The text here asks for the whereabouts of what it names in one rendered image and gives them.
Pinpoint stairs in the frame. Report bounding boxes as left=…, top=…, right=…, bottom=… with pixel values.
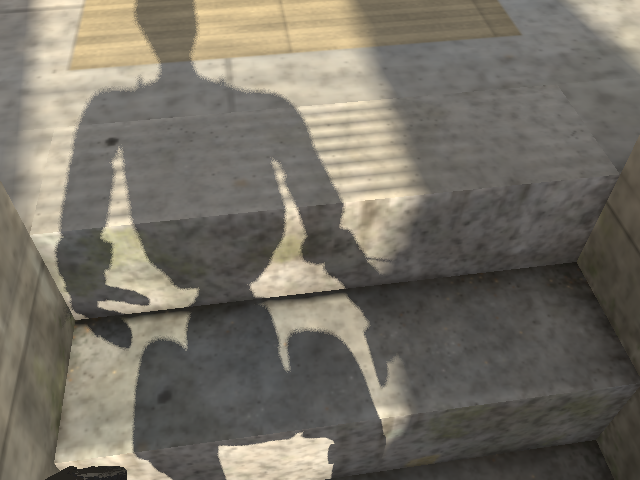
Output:
left=30, top=174, right=640, bottom=480

